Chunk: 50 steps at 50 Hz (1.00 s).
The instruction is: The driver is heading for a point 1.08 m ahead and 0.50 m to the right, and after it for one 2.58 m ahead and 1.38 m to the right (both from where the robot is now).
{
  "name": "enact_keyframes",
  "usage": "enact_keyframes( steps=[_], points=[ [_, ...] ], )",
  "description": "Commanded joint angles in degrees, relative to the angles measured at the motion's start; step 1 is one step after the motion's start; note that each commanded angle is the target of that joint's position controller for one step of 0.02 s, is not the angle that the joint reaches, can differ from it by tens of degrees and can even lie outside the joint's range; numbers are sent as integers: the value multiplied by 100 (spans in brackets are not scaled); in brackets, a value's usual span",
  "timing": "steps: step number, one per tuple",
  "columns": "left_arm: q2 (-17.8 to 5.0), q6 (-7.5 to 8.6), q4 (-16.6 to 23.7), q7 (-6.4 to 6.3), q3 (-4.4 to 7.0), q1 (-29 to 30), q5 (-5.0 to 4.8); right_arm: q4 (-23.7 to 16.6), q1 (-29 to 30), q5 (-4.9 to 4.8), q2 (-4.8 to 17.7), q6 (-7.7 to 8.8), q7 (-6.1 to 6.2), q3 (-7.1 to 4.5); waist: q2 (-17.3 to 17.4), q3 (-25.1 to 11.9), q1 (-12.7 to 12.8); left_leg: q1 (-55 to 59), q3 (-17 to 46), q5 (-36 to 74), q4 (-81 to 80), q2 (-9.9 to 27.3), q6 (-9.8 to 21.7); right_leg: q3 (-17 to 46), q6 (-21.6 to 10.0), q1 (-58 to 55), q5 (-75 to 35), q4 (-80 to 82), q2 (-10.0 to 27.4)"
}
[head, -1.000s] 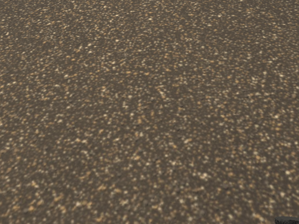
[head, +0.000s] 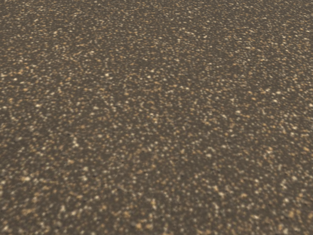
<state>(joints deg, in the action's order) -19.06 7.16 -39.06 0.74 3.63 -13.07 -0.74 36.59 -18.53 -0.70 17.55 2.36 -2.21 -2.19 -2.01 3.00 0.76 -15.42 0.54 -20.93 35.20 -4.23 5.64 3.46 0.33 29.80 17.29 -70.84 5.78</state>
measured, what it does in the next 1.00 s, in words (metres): walks ahead, turning right: right foot, then left foot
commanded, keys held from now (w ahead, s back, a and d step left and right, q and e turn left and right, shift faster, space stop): w+e+shift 0.86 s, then e+shift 0.14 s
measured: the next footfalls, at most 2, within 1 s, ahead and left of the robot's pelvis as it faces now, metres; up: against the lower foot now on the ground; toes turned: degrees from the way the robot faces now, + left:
right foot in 0.32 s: +0.50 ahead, -0.04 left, +0.00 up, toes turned -5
left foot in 0.72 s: +0.91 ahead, +0.12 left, +0.00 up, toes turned -35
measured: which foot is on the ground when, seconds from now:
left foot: down 0.00-0.30, up 0.32-0.70, down 0.72-1.00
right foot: up 0.00-0.30, down 0.32-0.72, up 0.74-1.00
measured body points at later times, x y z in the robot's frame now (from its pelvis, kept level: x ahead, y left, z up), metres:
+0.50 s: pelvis +0.45 +0.01 +0.00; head +0.46 +0.03 +0.45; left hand +0.52 +0.27 -0.13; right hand +0.59 -0.25 -0.06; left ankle +0.49 +0.18 -0.63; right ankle +0.46 -0.03 -0.73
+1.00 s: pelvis +0.87 -0.01 +0.01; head +0.88 -0.04 +0.45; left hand +1.21 +0.02 -0.05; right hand +0.66 -0.24 -0.11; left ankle +0.88 +0.14 -0.73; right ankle +0.90 -0.19 -0.65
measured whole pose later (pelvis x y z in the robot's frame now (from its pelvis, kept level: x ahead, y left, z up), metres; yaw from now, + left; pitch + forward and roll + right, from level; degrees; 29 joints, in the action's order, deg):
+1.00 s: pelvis +0.87 -0.01 +0.01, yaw -42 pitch +0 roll +3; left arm -20.1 1.1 -32.1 1.8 3.7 -5.8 -1.3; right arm 45.8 -23.8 0.2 18.6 4.7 1.1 -4.5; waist -2.9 3.6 -5.4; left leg -0.5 -7.4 -19.0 20.3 -1.1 -0.8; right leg -1.0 -0.6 43.3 8.4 -60.1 4.8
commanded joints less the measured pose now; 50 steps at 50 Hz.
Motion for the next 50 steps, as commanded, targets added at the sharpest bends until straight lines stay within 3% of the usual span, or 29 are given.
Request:
enact_keyframes(
  steps=[1, 3, 6, 10, 13, 15, 16, 17, 18, 19, 20, 21, 22, 24, 26, 28, 30, 33, 34, 35, 36, 37, 38, 39, 41, 42, 45, 47, 50],
  points=[
    [-634, -14, 258, 68, 110, -2, 76, -363, 313, 113, 620, 219, 129, -149, 746, -39, 4, 793, 1661, 1304, -2245, 1241, 906, -140, 63, 1337, -1030, 522, 282],
    [-408, -93, 360, 74, -3, 431, 109, -116, 80, 72, 625, 295, 191, -118, 591, 186, -91, 524, 870, 2447, -2431, 969, 656, -403, 124, 1262, -1776, 1230, 167],
    [-62, -22, 505, 177, -178, 1239, -34, 232, -398, 49, 560, 400, 297, -58, 489, 422, -452, 338, 120, 2913, -2901, 788, 145, -816, -8, 721, -3022, 2747, -165],
    [-115, 90, 696, 424, -157, 1835, -221, 670, -845, 84, 761, 434, 383, -70, 626, 537, -585, 1445, -290, 4144, -3083, 1095, -294, -870, -367, 586, -3454, 4075, -752],
    [-409, 36, 657, 485, -2, 1300, -249, 729, -754, 299, 1070, 275, 578, -149, 1101, -189, -76, 2523, -536, 8183, -1790, 1333, -666, -1356, -588, -49, -2730, 3861, -1370],
    [-805, -174, 143, 371, 198, -687, -296, 593, -282, 506, 1205, 131, 705, -217, 1190, -1041, 910, 2305, -541, 10178, 594, 1436, -811, -1305, -816, -1777, -2119, 3367, -1431],
    [-966, -255, -344, 260, 273, -2510, -251, 311, 596, 508, 1411, 99, 706, -278, 581, -1359, 1940, 1028, -662, 9117, 3262, 1102, -922, -564, -1179, -3550, -2428, 3881, -968],
    [-814, -252, -668, 217, 133, -2791, -154, 120, 17, 562, -49, 227, 509, 95, -1792, -1600, 1076, -2488, 47, -1060, 6193, 13, -1083, 984, -1967, -6039, -1264, 2716, -130],
    [-749, -233, -295, 154, 168, -2089, 53, -209, -214, -57, 118, 539, 291, 227, -1517, -2464, 777, -3497, 974, -1257, 6776, -194, -891, 4178, -2719, -6211, 2237, 4408, 787],
    [-620, -236, -80, 47, 198, -1819, 82, -368, 527, -177, 650, 742, 171, 134, -530, -1577, 922, -3611, 1139, -441, 5936, 94, -510, 4583, -2398, -5332, 2732, 5569, 817],
    [-499, -193, -32, 38, 139, -1391, 130, -508, 750, -151, 650, 842, 115, 151, 438, -835, 431, -3377, 1107, -5, 5281, 298, -344, 4436, -2239, -4157, 2289, 5854, 804],
    [-376, -144, 99, 63, 88, -958, 119, -430, 782, 31, 490, 850, 103, 196, 1124, -302, 69, -2892, 1043, 223, 4693, 431, -241, 4073, -2175, -2943, 1790, 6059, 500],
    [-474, -120, 222, 33, 103, -585, 170, -395, 574, 126, 419, 799, 127, 204, 1035, -7, -280, -2515, 1130, 315, 4342, 550, -313, 3695, -2244, -2050, 1405, 6176, 177],
    [-356, -148, 286, 13, 86, -297, 63, -339, 414, 155, 538, 653, 212, 164, 742, 327, -517, -2168, 954, 381, 3525, 804, -540, 2883, -2169, -1047, 729, 6277, -248],
    [-365, -143, 276, -71, 89, -262, -69, -643, 1020, 293, 427, 605, 266, 224, 549, 593, -387, -1532, 514, 1034, 2215, 790, -799, 2092, -2002, 75, -51, 6319, -643],
    [-561, -148, 169, -151, 176, -395, -183, -905, 1631, 309, 132, 608, 248, 308, 197, 527, -72, -331, 266, 2276, 737, 578, -951, 1615, -1624, 815, -174, 6196, -972],
    [-645, -182, 2, -175, 222, -783, -256, -978, 1799, 99, 223, 585, 266, 211, -74, 170, 184, 318, 422, 3023, 72, 375, -1117, 1894, -1361, 486, 366, 5964, -872],
    [-489, -316, -107, -212, 218, -1025, -281, -986, 1873, -155, 548, 597, 301, 24, -340, -11, 249, 54, 757, 2483, -693, 398, -1157, 2307, -1105, -1067, 423, 5155, -693],
    [-458, -373, -118, -207, 216, -1040, -229, -912, 1582, -187, 672, 624, 303, -78, -401, -206, 65, 279, 731, 2042, -719, 383, -1061, 2357, -982, -1418, 5, 4671, -617],
    [-460, -401, -86, -160, 202, -947, -148, -793, 809, -213, 859, 646, 303, -232, -412, -683, -439, 991, 655, 1565, -623, 438, -900, 2184, -757, -1594, -912, 3662, -707],
    [-114, -407, 87, -100, 74, -781, 25, -596, -522, -209, 1045, 617, 335, -339, -229, -1660, -1099, 2673, 1054, 774, -76, 1081, -626, 1808, -526, -899, -1039, 1908, -831],
    [769, -335, 302, -72, -166, -1807, -105, -446, -1044, 70, 1624, 549, 307, -422, 2291, -2654, -526, 4547, 4108, -1163, -1026, 2585, 214, 1128, -319, 801, 1719, -349, -1401],
    [386, -307, 442, -95, -236, -1792, -418, -349, -944, 50, 1588, 497, 205, -463, 3172, -2589, -482, 4414, 6090, -3492, -1937, 3104, 561, 752, -297, 1970, 1193, -1443, -810],
    [-95, -357, 394, -144, -134, -1060, -383, -485, -535, 36, 1045, 459, 246, -381, 1992, -1545, -729, 3628, 5185, -3155, -2043, 2750, 373, 523, -244, 2283, 552, -1723, -544],
    [-293, -395, 561, -98, -50, -73, -80, -282, -311, 162, 713, 386, 268, -292, 471, -503, -746, 2295, 3045, -671, -1873, 2196, 110, 291, -279, 2020, 14, -1250, -161],
    [-233, -424, 665, -40, -22, 28, -94, -160, -157, 214, 578, 397, 284, -252, 602, -256, -551, 1815, 2440, -27, -1932, 2028, 102, 351, -293, 1798, -150, -944, 25],
    [22, -610, 870, 34, -45, 235, -192, 158, 72, 98, 132, 423, 246, -158, 767, 177, -285, 1241, 1131, 1999, -2014, 1819, 84, 225, -277, 1720, -5, -543, 255],
    [76, -620, 1046, 76, -91, 429, -79, 247, 413, 71, 356, 402, 281, -219, 694, 412, -94, 848, 433, 3531, -2119, 1810, 128, 3, -120, 1664, -286, 277, 181],
    [39, -518, 1004, 233, -101, 656, 17, 270, 794, 77, 841, 383, 396, -320, 529, 285, -86, 437, -555, 3953, -2231, 1474, -64, -546, -40, 499, -1891, 2266, -110]
  ],
)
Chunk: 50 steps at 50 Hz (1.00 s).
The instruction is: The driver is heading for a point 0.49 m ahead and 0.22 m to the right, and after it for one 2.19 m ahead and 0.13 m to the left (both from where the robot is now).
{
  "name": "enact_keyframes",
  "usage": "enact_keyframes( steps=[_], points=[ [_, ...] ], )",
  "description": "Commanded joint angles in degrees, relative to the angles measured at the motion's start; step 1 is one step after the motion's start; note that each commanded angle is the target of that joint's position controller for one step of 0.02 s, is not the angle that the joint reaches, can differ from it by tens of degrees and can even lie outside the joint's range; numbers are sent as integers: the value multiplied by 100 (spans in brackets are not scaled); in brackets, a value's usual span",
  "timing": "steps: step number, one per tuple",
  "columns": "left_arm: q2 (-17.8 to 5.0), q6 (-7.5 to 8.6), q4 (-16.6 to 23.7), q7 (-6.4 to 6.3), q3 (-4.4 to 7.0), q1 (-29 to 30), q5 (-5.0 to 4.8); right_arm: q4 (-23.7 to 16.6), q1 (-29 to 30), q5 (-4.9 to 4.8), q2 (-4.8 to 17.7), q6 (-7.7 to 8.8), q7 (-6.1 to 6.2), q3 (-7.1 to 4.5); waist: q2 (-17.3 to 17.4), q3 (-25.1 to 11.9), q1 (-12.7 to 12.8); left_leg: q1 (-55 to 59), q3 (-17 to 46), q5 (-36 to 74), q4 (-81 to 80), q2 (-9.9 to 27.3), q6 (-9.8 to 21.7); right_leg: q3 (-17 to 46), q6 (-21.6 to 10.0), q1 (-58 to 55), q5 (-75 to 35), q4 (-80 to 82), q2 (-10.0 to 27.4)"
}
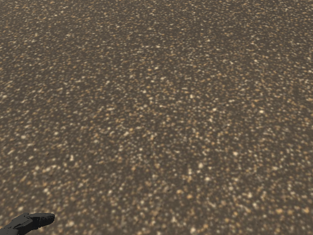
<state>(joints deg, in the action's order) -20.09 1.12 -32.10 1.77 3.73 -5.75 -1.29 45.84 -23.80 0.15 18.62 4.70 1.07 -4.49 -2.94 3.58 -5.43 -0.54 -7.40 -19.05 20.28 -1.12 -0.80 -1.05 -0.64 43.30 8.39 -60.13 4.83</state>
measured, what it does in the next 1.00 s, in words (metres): walks ahead, turning right: right foot, then left foot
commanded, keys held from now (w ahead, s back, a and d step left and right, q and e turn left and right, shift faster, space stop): e+shift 0.46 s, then shift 0.52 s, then w+shift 0.02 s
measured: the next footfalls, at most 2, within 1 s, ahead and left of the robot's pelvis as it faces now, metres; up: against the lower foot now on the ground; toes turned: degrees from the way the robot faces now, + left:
right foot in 0.14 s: +0.31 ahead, -0.06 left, +0.00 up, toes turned -9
left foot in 0.58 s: +0.43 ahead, +0.11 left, +0.00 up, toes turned -41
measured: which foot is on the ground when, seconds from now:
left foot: down 0.00-0.14, up 0.16-0.56, down 0.58-1.00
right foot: up 0.00-0.12, down 0.14-0.58, up 0.60-0.92, down 0.94-1.00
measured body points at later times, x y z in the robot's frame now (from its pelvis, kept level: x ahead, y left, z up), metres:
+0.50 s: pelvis +0.23 +0.04 +0.00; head +0.26 +0.01 +0.44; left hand +0.50 +0.24 -0.07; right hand +0.31 -0.29 -0.08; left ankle +0.42 +0.15 -0.70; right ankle +0.27 -0.06 -0.73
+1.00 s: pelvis +0.27 +0.07 +0.00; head +0.28 +0.05 +0.45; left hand +0.53 +0.21 -0.11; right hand +0.21 -0.21 -0.12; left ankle +0.40 +0.13 -0.73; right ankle +0.18 -0.01 -0.73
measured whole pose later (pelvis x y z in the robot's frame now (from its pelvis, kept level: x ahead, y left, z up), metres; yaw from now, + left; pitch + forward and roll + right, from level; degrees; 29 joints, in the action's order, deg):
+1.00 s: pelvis +0.27 +0.07 +0.00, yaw -38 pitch -1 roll +0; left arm -14.2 -2.4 -41.5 -0.7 1.9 -14.0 0.7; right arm 41.1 -11.8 0.7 14.3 -0.2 0.6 -1.3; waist 1.8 2.4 -1.4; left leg -19.0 3.1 -10.3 29.4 -0.4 -1.1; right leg 3.7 -0.5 11.1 18.4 -30.4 -1.5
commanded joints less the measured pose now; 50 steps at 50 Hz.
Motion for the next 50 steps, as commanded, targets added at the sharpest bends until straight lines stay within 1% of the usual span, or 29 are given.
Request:
enact_keyframes(
  steps=[1, 4, 5, 6, 7, 8, 9, 10, 11, 12, 14, 17, 19, 23, 26, 28, 29, 30, 31, 32, 34, 38, 41, 43, 46, 47, 48, 49, 50],
  points=[
    [111, 95, 279, 197, -84, -3, 65, -598, 1237, -27, 878, 154, 106, -122, 586, 107, 497, -960, 28, 4037, -650, 1102, 479, -278, 19, -1252, -1293, 1629, -181],
    [-332, 31, 159, 292, 124, -375, 53, -544, 1117, -169, 1249, 120, 172, -231, 806, -399, 805, -418, -236, 6050, 439, 1145, 243, -607, -315, -2293, -1145, 2126, -753],
    [-571, -8, 36, 286, 249, -923, 46, -591, 1175, -218, 1339, 73, 172, -272, 855, -682, 1120, -484, -221, 6530, 1272, 1221, 232, -581, -506, -2953, -966, 2164, -890],
    [-904, -50, -171, 224, 433, -1782, 35, -687, 1290, -242, 1263, 48, 145, -259, 700, -1069, 1548, -968, -160, 6097, 2515, 1157, 170, -393, -751, -4096, -1129, 2383, -975],
    [-976, -85, -264, 95, 488, -1987, -51, -707, 1065, -207, 750, 61, 55, -122, -130, -954, 1511, -1997, -130, 2129, 4136, 571, -79, 161, -1019, -4992, -1752, 2968, -745],
    [-1339, -103, 52, -34, 438, -1442, 21, -823, 611, 188, 2, 102, -67, 113, -1816, -1069, 795, -3452, 56, -2106, 6500, -351, -275, 2015, -1697, -5713, -5209, 2422, 269],
    [-1397, 40, 433, 24, 389, -1212, 354, -1006, -89, 64, 615, 168, -141, 116, -1286, -2995, 702, -4084, 1587, -1852, 7417, -508, -306, 4697, -2908, -6571, -3448, 3472, 1637],
    [-1210, 52, 570, 81, 414, -903, 253, -1050, 551, -4, 1122, 162, -136, 26, -101, -2790, 892, -3994, 1787, -1216, 6893, -210, -149, 4640, -2583, -6029, -1490, 3963, 1282],
    [-1023, 72, 546, 73, 371, -602, 99, -1168, 1005, -29, 1053, 108, -78, 21, 390, -1762, 692, -4142, 1721, -856, 6235, -64, -149, 4136, -2252, -5064, -664, 4166, 924],
    [-829, 86, 545, 41, 314, -395, 9, -1099, 1095, 44, 952, 25, 7, 37, 793, -1395, 495, -3944, 1746, -684, 5762, 131, -194, 3852, -1997, -4352, -479, 4223, 658],
    [-816, 18, 533, -42, 328, -116, 89, -1084, 1132, 76, 965, -125, 47, 1, 541, -907, 269, -3298, 1712, -617, 4951, 177, -302, 3186, -1796, -3124, -1351, 4281, 256],
    [-843, -107, 364, -239, 358, -229, 91, -1105, 1302, 152, 523, -174, 70, 93, 433, -1075, 304, -2852, 1527, -299, 3998, -16, -521, 2623, -1638, -2532, -2819, 3926, -118],
    [-890, -244, 329, -357, 379, -254, 41, -1142, 1460, 97, 390, -240, 58, 124, 301, -1298, 345, -2718, 1549, 210, 3543, -167, -618, 2650, -1448, -2500, -2313, 3850, -271],
    [-794, -417, 355, -441, 362, -197, -3, -1243, 1937, 25, 351, -307, 14, 105, -304, -1046, 533, -2425, 1647, 741, 2523, -335, -587, 2937, -1057, -2268, -195, 3890, -549],
    [-576, -419, 313, -407, 300, -327, 50, -1212, 1903, 14, 442, -222, -40, 55, -697, -1091, 660, -2018, 1644, 733, 1726, -226, -471, 3171, -958, -2588, -256, 3535, -414],
    [-385, -407, 277, -384, 223, -314, 24, -1130, 1642, 25, 439, -158, -91, 0, -729, -1059, 492, -1307, 1532, 1452, 611, -55, -232, 3219, -761, -2562, -195, 3049, -503],
    [-91, -405, 178, -360, 133, -721, 31, -1173, 1717, 110, 576, -168, -82, -31, -40, -1100, 650, -821, 2049, 1878, 122, 655, 103, 2795, -472, -2278, 1354, 2236, -880],
    [-68, -400, 169, -362, 117, -1249, 23, -1366, 2021, 282, 1054, -257, -45, -101, 1516, -913, 1052, -526, 3455, 2996, -34, 1882, 941, 1799, -82, -1392, 3002, 1027, -1834],
    [-679, -321, 185, -357, 288, -1155, 78, -1300, 1794, 352, 1020, -266, -51, -150, 1837, -878, 896, -1039, 4524, 2373, -369, 2398, 1588, 1555, 197, -1093, 2909, -226, -1525],
    [-1003, -326, 56, -375, 381, -956, 50, -1369, 1935, 269, 738, -271, -44, -73, 1277, -697, 821, -1301, 4076, 1660, -276, 2120, 1523, 1515, 310, -1126, 2412, -765, -1266],
    [-718, -457, -113, -433, 321, -850, 91, -1381, 2083, 74, 417, -341, -10, 47, 838, -506, 747, -1483, 3145, 856, -223, 1427, 1118, 1314, 484, -1156, 1798, -1278, -1221],
    [-204, -419, -88, -400, 117, -690, 47, -1227, 1833, 80, 243, -440, 23, 138, 1125, -518, 563, -1157, 2396, 698, -321, 957, 1041, 822, 621, -1346, 1547, -408, -1026],
    [-29, -378, -125, -353, 19, -556, 68, -1107, 1645, 53, 376, -494, 16, 88, 1515, -657, 411, -942, 2360, 538, -314, 1001, 1108, 478, 605, -2063, 1860, 1194, -665],
    [-88, -349, -232, -314, 23, -566, 41, -1002, 1389, 22, 526, -540, 16, 40, 1613, -650, 281, -883, 2507, 558, -265, 1124, 1195, 328, 508, -2415, 1834, 2037, -650],
    [-74, -320, -582, -266, 35, -1025, 68, -848, 1163, -111, 503, -553, 33, 63, 1374, -583, 505, -1307, 2427, 708, -71, 1044, 926, 237, 108, -3386, 519, 3850, -722],
    [-235, -307, -557, -272, 41, -1012, 138, -786, 1002, -83, 451, -492, 11, 82, 1087, -648, 468, -1678, 2268, 733, 99, 971, 643, 601, -102, -3838, 164, 3853, -407],
    [-650, -304, -566, -298, 124, -953, 240, -892, 968, 48, 227, -376, -45, 146, 58, -788, 268, -2032, 1587, 664, 557, 497, 290, 1244, -418, -3958, -407, 3563, 205],
    [-253, -257, -656, -253, 32, -871, 273, -966, 1349, 130, 46, -306, -63, 188, -509, -771, 380, -1590, 1067, 478, 678, 171, -21, 1439, -689, -3149, 263, 3818, 378],
    [48, -205, -657, -238, -59, -886, 301, -939, 1568, 134, 73, -297, -64, 183, -457, -732, 546, -1435, 887, 247, 910, 20, -146, 1495, -687, -2955, 2149, 4184, 267]
  ],
)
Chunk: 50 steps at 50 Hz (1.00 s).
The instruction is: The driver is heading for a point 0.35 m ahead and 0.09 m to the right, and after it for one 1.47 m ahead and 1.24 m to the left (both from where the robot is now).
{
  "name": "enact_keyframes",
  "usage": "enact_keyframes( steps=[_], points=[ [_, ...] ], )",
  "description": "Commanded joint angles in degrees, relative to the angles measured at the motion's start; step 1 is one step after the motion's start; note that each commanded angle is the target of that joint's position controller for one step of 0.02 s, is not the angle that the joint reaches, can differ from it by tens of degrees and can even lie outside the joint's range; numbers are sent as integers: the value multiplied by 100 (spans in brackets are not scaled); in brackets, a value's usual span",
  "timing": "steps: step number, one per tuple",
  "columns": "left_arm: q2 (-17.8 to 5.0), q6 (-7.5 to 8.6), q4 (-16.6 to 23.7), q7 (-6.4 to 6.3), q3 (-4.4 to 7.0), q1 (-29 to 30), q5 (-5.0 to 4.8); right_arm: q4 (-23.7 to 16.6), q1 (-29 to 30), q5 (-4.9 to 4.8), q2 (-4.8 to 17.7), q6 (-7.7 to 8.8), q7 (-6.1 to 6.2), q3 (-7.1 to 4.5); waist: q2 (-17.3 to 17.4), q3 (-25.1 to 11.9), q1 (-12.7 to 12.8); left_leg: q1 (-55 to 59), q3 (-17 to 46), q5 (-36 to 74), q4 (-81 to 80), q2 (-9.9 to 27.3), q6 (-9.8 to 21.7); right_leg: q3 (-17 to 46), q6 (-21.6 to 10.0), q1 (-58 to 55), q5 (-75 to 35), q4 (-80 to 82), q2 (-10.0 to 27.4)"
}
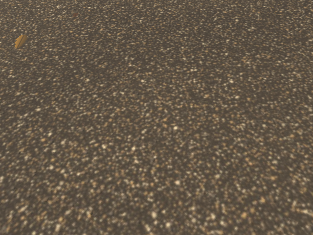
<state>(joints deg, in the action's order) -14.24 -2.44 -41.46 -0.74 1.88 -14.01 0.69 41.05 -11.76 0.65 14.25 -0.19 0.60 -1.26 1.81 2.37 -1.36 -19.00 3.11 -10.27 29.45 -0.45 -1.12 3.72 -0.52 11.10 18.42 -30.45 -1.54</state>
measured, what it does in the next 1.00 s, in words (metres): walks ahead: left foot, then right foot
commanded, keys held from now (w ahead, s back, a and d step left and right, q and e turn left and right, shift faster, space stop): w+shift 0.24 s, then w+e+shift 0.26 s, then w+q+shift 0.50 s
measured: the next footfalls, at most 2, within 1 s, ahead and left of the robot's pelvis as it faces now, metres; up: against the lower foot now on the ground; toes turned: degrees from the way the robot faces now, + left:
left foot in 0.34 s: +0.17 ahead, +0.18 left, +0.00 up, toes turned -1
right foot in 0.84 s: +0.60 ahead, -0.14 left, +0.00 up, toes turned -1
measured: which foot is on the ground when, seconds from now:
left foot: down 0.00-0.00, up 0.02-0.32, down 0.34-0.84, up 0.86-1.00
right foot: down 0.00-0.34, up 0.36-0.82, down 0.84-1.00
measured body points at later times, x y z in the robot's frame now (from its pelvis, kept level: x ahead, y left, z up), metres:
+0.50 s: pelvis +0.16 +0.08 +0.00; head +0.16 +0.08 +0.45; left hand +0.29 +0.33 -0.11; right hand +0.21 -0.21 -0.10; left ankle +0.13 +0.18 -0.73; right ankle +0.12 -0.08 -0.63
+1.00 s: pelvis +0.52 -0.01 +0.00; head +0.55 +0.00 +0.44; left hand +0.60 +0.28 -0.11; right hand +0.62 -0.29 -0.12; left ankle +0.44 +0.13 -0.63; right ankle +0.56 -0.14 -0.73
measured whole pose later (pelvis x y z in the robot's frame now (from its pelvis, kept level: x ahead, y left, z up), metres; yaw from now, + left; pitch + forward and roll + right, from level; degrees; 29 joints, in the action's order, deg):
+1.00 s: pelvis +0.52 -0.01 +0.00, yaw +5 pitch +0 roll -3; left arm -16.3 5.9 -43.4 1.2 3.8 -14.8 0.6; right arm 44.1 -18.8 -3.2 18.4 2.9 0.4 -3.1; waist 3.0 3.3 0.8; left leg -27.7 3.0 -17.5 75.3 5.9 3.6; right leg -6.2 0.9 16.0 13.3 -29.8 1.0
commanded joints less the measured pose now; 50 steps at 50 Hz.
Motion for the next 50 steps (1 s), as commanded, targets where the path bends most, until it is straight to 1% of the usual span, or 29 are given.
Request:
enact_keyframes(
  steps=[1, 2, 4, 6, 10, 13, 15, 16, 17, 18, 19, 20, 22, 24, 29, 32, 34, 37, 39, 40, 41, 42, 43, 44, 45, 46, 47, 48, 50],
  points=[
    [-1025, 172, 220, -1, 271, -363, 66, -490, 579, -32, 677, 192, -1, -211, -1223, -323, 406, -196, -554, -1209, 705, -365, -138, 1497, -828, 180, 2503, 1664, 1080],
    [-1360, 227, 171, -22, 357, -513, 1, -573, 768, -156, 806, 208, 6, -272, -1522, 141, 579, -890, -559, -1402, 1455, -271, -93, 2245, -1100, 193, 3152, 2136, 1581],
    [-1224, 438, 87, -79, 302, -616, -86, -653, 765, -348, 910, 324, -51, -347, -1460, 778, 506, -2384, -2, -1437, 2365, 261, 179, 2898, -1398, -350, 2848, 2417, 2009],
    [-959, 573, 74, -86, 236, -692, -161, -609, 716, -272, 741, 508, -146, -301, -1056, 599, 508, -2959, 37, -952, 2227, 467, 280, 2555, -1290, -1184, 2003, 2291, 1910],
    [-1115, 619, 173, -25, 270, -542, -205, -611, 877, -200, 486, 644, -284, -186, -1064, 141, 524, -1226, -458, -259, 816, 236, 125, 1312, -1029, -492, 801, 2257, 1342],
    [-1275, 636, 169, 57, 311, -621, -289, -666, 810, -271, 646, 630, -294, -177, -996, 294, 402, -198, -503, -114, 331, 190, 128, 1311, -1079, 269, 790, 2237, 1439],
    [-1178, 602, 172, 92, 273, -525, -266, -547, 194, -313, 817, 641, -240, -241, -779, 218, -49, 742, -495, -74, 27, 137, 197, 1321, -957, 745, 686, 1810, 1341],
    [-956, 605, 220, 114, 196, -428, -197, -348, -553, -335, 983, 636, -176, -331, -628, -75, -440, 1762, -483, -118, 8, 151, 231, 1132, -820, 1244, 373, 1106, 1076],
    [-561, 644, 328, 147, 76, -257, -99, -143, -1617, -278, 1292, 640, -106, -452, 44, -673, -977, 3161, 316, -651, -145, 803, 358, 651, -542, 2120, 210, -772, 526],
    [-108, 785, 734, 115, -50, -391, -241, -142, -2105, -53, 1968, 615, -125, -579, 1849, -1305, -872, 4027, 3003, -3225, -1203, 2282, 963, 128, -279, 3576, 1070, -3009, 21],
    [-537, 813, 725, 71, 55, -324, -470, -235, -1763, 21, 1630, 661, -173, -500, 1315, -1008, -752, 3473, 3904, -4338, -1638, 2489, 1085, 575, -265, 4121, 869, -4160, 225],
    [-752, 789, 750, 98, 126, -23, -482, -265, -1434, -50, 1314, 677, -160, -397, 977, -407, -634, 3054, 3216, -3812, -1616, 2437, 969, 563, -307, 4551, 386, -4503, 438],
    [-662, 707, 639, 128, 139, -39, -336, -261, -946, -18, 963, 674, -163, -298, 535, -61, -298, 2281, 1905, -2473, -1709, 1967, 831, 470, -267, 4287, -425, -4362, 780],
    [-524, 562, 539, 191, 149, -180, -357, -186, -694, 2, 801, 716, -136, -266, 648, 140, -42, 1658, 936, -1538, -1969, 1675, 650, 381, -211, 3884, -903, -4383, 970],
    [-328, 501, 752, 154, 104, 435, -296, 229, -1197, 17, 680, 730, -123, -222, -65, 789, 108, 1319, 297, -859, -2495, 1528, 1131, 571, -108, 4443, -1612, -3568, 629],
    [-304, 682, 977, 286, 18, 1171, -152, 407, -1402, -116, 659, 672, -73, -163, -199, 997, 30, 1281, 94, -40, -2880, 1395, 1258, -238, -51, 4099, -2391, -2266, 842],
    [-210, 822, 1194, 417, -40, 1727, -183, 542, -1761, -185, 777, 640, -20, -176, -239, 1055, -156, 1488, 36, 496, -3009, 1455, 1263, -256, -23, 3645, -2661, -1424, 749],
    [-341, 955, 1362, 546, -9, 2140, -229, 632, -1890, -254, 1040, 529, 37, -226, -51, 967, -134, 2193, -32, 1255, -2768, 1566, 1185, -306, -34, 3062, -2388, -368, 467],
    [-648, 957, 1340, 499, 118, 1864, -256, 707, -1907, -183, 1227, 458, 37, -265, 488, 496, 144, 2582, 18, 3262, -2014, 1635, 1059, -393, -116, 2103, -1866, -109, 138],
    [-914, 926, 1259, 432, 235, 1320, -300, 770, -1953, -106, 1335, 415, 29, -287, 865, -5, 481, 2651, 24, 4468, -1228, 1626, 996, -439, -230, 1244, -1435, -192, -28],
    [-1201, 872, 982, 327, 397, 139, -367, 790, -1839, -24, 1363, 352, 30, -275, 1067, -719, 1172, 2096, -171, 4928, 175, 1413, 841, -580, -345, -355, -1135, -227, -141],
    [-1467, 781, 647, 196, 501, -1234, -327, 592, -1719, 99, 1020, 369, 53, -159, 893, -1725, 1741, 282, -107, 3434, 2123, 1177, 648, 314, -462, -2826, -535, -955, 780],
    [-2062, 834, 473, 210, 611, -1571, -73, 334, -2648, -50, -248, 532, -2, 132, -1420, -3108, 914, -1615, 274, -1351, 4343, 110, 454, 3530, -1255, -4539, 2725, 65, 2397],
    [-1566, 872, 460, 233, 485, -1571, -27, 229, -2119, -430, 274, 646, -1, 20, -1873, -3156, 1111, -1972, 806, -1617, 5071, 153, 554, 4651, -1114, -4109, 3670, 1398, 2396],
    [-1173, 896, 353, 207, 388, -1173, -89, -34, -1252, -603, 628, 638, 35, -120, -1705, -1809, 1092, -2690, 573, -1318, 5424, 343, 547, 3889, -860, -3340, 2916, 1615, 2345],
    [-956, 897, 277, 195, 333, -865, -91, -118, -897, -516, 591, 619, 60, -103, -1016, -1169, 947, -2764, 442, -990, 5340, 627, 561, 2995, -783, -2557, 1867, 1504, 2244],
    [-786, 902, 179, 194, 313, -548, -30, -133, -719, -354, 541, 572, 41, -131, -663, -694, 682, -2453, 389, -661, 5028, 869, 551, 2155, -745, -1591, 944, 1526, 2041],
    [-541, 933, 114, 179, 264, -266, 77, -117, -939, -351, 430, 449, -22, -158, -868, -564, 336, -2017, 469, -453, 4896, 1075, 527, 1603, -747, -939, 491, 1602, 1908],
    [-322, 957, -11, 175, 245, 199, -16, -131, -1001, -419, 234, 163, -94, -166, -937, -111, 27, -1842, 408, -658, 4729, 1289, 453, 734, -734, -217, 58, 2001, 1878]
  ],
)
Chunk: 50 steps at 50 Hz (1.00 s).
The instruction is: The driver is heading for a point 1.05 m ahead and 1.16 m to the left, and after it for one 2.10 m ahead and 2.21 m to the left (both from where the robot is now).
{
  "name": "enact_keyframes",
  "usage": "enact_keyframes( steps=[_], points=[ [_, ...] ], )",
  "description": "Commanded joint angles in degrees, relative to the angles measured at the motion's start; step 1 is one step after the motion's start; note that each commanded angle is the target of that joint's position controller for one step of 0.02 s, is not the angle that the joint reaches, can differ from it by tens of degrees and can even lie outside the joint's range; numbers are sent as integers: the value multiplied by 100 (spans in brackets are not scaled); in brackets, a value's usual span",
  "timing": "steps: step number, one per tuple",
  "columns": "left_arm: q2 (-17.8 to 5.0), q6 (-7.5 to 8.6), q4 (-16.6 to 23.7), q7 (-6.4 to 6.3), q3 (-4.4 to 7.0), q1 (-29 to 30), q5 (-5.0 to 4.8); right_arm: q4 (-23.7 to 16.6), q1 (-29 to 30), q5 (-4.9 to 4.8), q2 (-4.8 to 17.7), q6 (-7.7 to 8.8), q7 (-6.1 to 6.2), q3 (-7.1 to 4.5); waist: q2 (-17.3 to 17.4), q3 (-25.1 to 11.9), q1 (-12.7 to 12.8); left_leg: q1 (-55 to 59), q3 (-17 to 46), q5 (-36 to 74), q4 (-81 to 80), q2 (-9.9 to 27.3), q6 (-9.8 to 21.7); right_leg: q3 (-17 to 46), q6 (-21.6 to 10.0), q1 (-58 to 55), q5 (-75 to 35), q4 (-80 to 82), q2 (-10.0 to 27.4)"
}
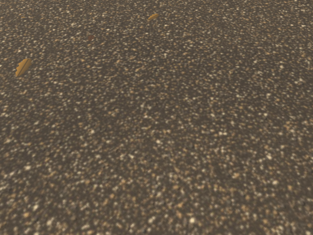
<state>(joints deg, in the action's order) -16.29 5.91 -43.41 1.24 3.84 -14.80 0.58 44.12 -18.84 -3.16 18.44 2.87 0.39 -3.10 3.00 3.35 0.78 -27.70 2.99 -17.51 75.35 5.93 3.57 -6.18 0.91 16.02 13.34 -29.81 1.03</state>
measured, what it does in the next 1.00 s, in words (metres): walks ahead, turning left: left foot, then right foot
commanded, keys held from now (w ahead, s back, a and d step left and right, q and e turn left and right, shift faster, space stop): w+q+shift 0.04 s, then q+shift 0.52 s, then w+q+shift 0.44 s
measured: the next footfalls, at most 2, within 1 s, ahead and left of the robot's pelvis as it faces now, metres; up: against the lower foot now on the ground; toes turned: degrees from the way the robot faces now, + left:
left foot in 0.26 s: +0.42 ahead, +0.12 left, +0.00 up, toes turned +16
right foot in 0.82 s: +0.62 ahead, +0.01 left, +0.00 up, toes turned +54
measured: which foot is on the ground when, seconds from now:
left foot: up 0.00-0.24, down 0.26-0.80, up 0.82-1.00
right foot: down 0.00-0.26, up 0.28-0.80, down 0.82-1.00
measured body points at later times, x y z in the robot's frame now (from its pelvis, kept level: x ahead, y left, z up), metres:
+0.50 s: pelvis +0.30 +0.05 +0.00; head +0.36 +0.09 +0.44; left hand +0.42 +0.38 -0.08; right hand +0.52 -0.17 -0.09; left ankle +0.38 +0.11 -0.73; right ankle +0.45 -0.12 -0.65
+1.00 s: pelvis +0.53 +0.09 +0.01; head +0.54 +0.09 +0.46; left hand +0.33 +0.32 -0.09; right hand +0.85 +0.08 -0.07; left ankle +0.44 +0.21 -0.62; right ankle +0.60 -0.02 -0.73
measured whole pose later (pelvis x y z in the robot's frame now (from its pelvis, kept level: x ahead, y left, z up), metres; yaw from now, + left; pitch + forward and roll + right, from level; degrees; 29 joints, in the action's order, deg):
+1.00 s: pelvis +0.53 +0.09 +0.01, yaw +55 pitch +0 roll -2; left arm -17.9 5.6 -42.5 -0.4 3.9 -18.3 0.0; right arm 32.0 -13.6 -2.0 18.4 0.0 -0.6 -2.6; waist 2.8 0.0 3.6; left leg -39.6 4.4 -14.5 72.8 2.5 1.1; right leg -1.7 -0.8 5.5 17.1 -22.6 -2.2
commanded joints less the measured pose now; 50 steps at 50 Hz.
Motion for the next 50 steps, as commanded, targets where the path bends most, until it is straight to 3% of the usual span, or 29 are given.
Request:
enact_keyframes(
  steps=[1, 2, 4, 6, 8, 9, 11, 12, 13, 14, 15, 16, 17, 18, 21, 24, 28, 31, 33, 35, 38, 40, 41, 42, 43, 44, 45, 46, 50],
  points=[
    [-194, 140, 137, -23, 76, 434, -54, -504, -168, -3, -238, -246, -72, 29, -988, 94, -272, -1077, 364, 54, 102, 700, -63, 1379, -850, -390, 299, 2137, 1664],
    [-293, 157, 114, -37, 103, 523, -56, -584, -11, 53, -213, -299, -69, 28, -885, 321, -320, -1231, 345, 274, 3, 724, -119, 1021, -849, -230, -12, 2265, 1653],
    [-393, 160, 165, -96, 104, 883, 49, -742, 306, 140, -95, -303, -86, 10, -677, 731, -470, -1158, 200, 1055, -736, 631, -240, 89, -822, 180, -1215, 2322, 1354],
    [-607, 159, 252, -183, 139, 1084, 6, -820, 586, 243, 5, -236, -209, 7, -443, 757, -452, -490, -280, 2072, -2118, 376, -217, -672, -688, 346, -1738, 2229, 960],
    [-1060, 156, 216, -236, 244, 767, -106, -874, 779, 274, 139, -187, -380, -51, -258, 449, -295, 92, -714, 2729, -2992, 32, -131, -820, -602, -243, -2596, 1933, 1040],
    [-1285, 123, 213, -241, 302, 730, -180, -876, 648, 259, 257, -201, -434, -109, -370, 228, -389, 318, -871, 2675, -3168, -159, -54, -840, -546, -681, -3507, 1567, 1118],
    [-1515, -49, 295, -226, 389, 815, -328, -720, -200, 212, 677, -289, -427, -317, -597, -379, -846, 1115, -1224, 1985, -3165, -649, 164, -831, -437, -1273, -5251, 151, 1208],
    [-1478, -127, 345, -190, 390, 895, -364, -563, -1036, 210, 1058, -346, -375, -514, -562, -823, -1281, 2208, -1247, 1810, -3261, -887, 359, -731, -341, -993, -5350, -1158, 1212],
    [-1124, -126, 315, -129, 294, 880, -368, -429, -1526, 179, 1340, -397, -237, -670, -30, -923, -1524, 3228, -833, 2229, -3724, -886, 547, -638, -12, -218, -3329, -2906, 841],
    [-149, -64, 475, -53, 50, 640, -45, -549, -741, 165, 1688, -393, -139, -656, 2145, -209, -677, 3176, 645, 5416, -4078, -397, 959, -371, 265, 1204, 2404, -5404, -469],
    [-268, 49, 583, 0, -34, -921, -116, -1187, -21, 527, 1844, -154, -233, -503, 2189, -2026, 301, 4108, 4205, 4329, -5102, 1103, 2297, 1165, 335, 2132, 2729, -6521, -816],
    [-1004, 65, 590, -20, 66, -405, -151, -1529, 272, 454, 1515, -70, -374, -514, 721, -2387, -95, 3969, 4758, 2115, -5878, 1158, 2118, 1615, 128, 2029, 2212, -6254, -579],
    [-1085, 28, 765, -84, 109, 352, -177, -1476, 360, 310, 1308, 3, -404, -488, -126, -1448, -108, 3238, 4263, 1007, -6031, 905, 1807, 1523, 27, 2378, 1657, -5561, -438],
    [-971, -65, 741, -202, 86, 616, -62, -1438, 556, 182, 1083, 38, -361, -435, -733, -1177, 21, 2688, 3837, 693, -5927, 665, 1480, 1576, 14, 2245, 1281, -4988, -148],
    [-926, -303, 728, -245, 115, 836, 6, -1544, 878, 315, 969, -55, -135, -429, -436, -888, 178, 1536, 2779, 2196, -5793, 150, 1161, 1657, 104, 1490, 956, -3907, -26],
    [-592, -354, 716, -256, 38, 1081, 87, -1487, 590, 240, 1034, -209, 94, -457, -493, -1112, 31, 1556, 2290, 3683, -5446, -73, 1152, 1556, 371, 1573, 658, -3327, -239],
    [-614, -443, 750, -283, 50, 1417, -34, -1565, 637, 162, 994, -469, 273, -423, -101, -1064, -81, 1661, 2483, 2214, -5405, -323, 806, 1670, 546, 1841, -37, -2546, -441],
    [-639, -364, 796, -221, 47, 1686, -114, -1574, 620, 156, 914, -459, 239, -379, 393, -784, -276, 1605, 2956, -1103, -5899, -429, 820, 1745, 483, 1807, -422, -1575, -399],
    [-696, -213, 867, -174, 64, 1925, -132, -1503, 536, 166, 923, -394, 185, -383, 644, -571, -432, 1761, 3187, -1480, -5918, -375, 867, 1770, 432, 1748, -399, -981, -391],
    [-730, -62, 864, -137, 96, 1970, -136, -1439, 479, 158, 866, -357, 141, -363, 674, -520, -517, 1808, 3292, -1476, -5760, -384, 860, 1745, 369, 1357, -384, -428, -417],
    [-807, 75, 766, -106, 208, 1583, -256, -1487, 696, 150, 705, -333, 60, -286, 736, -360, -314, 1115, 3415, -1617, -5441, -481, 786, 1557, 291, 59, -268, 120, -413],
    [-915, 132, 580, -124, 334, 756, -289, -1487, 738, 112, 445, -318, 7, -176, 312, -481, 162, 119, 2970, -2231, -4359, -804, 412, 1580, 53, -1536, -381, 722, 11],
    [-1099, 142, 519, -143, 379, -55, -191, -1467, 583, 182, -25, -283, -24, -25, -321, -1075, 414, -469, 2024, -2381, -2784, -1251, 146, 2574, -311, -2633, 768, 736, 971],
    [-1538, 135, 469, -89, 410, -454, 44, -1904, 712, 44, -116, -198, -40, 52, -1487, -856, 320, -2073, 1384, -2000, -1773, -1416, 53, 4801, -980, -3023, 2987, 1575, 2033],
    [-1475, 138, 518, -60, 447, -28, -3, -1934, 949, 15, 376, -152, -34, -22, -1524, -205, 294, -2746, 1046, -1229, -1146, -765, -131, 5198, -1076, -2527, 3415, 1822, 2222],
    [-1174, 101, 565, -102, 362, 49, -85, -1817, 1056, 100, 750, -169, -27, -134, -1165, 60, 370, -2840, 848, -767, -814, -559, -214, 4478, -886, -2300, 2992, 1759, 2001],
    [-1056, 48, 583, -142, 298, -11, -127, -1695, 905, 201, 770, -200, -18, -169, -868, -1, 343, -2697, 667, -454, -502, -428, -254, 3777, -658, -2180, 2495, 1685, 1715],
    [-999, 6, 552, -171, 249, -20, -135, -1709, 911, 217, 685, -207, -42, -157, -837, 115, 315, -2677, 539, -175, -357, -269, -268, 3165, -528, -1933, 2026, 1734, 1491],
    [-808, 51, 321, -185, 112, -397, -1, -1790, 1029, 56, 365, -161, -128, -69, -971, 192, 341, -2810, 243, 877, 257, 95, -283, 1742, -500, -1548, 796, 1945, 1112]
  ],
)
Keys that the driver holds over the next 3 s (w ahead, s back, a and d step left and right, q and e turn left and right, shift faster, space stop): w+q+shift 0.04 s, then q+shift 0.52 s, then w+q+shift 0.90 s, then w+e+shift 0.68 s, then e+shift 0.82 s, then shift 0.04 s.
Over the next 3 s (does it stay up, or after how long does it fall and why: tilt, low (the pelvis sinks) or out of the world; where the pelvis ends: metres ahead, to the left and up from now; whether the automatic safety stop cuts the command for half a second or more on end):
stays up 0.99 1.45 0.00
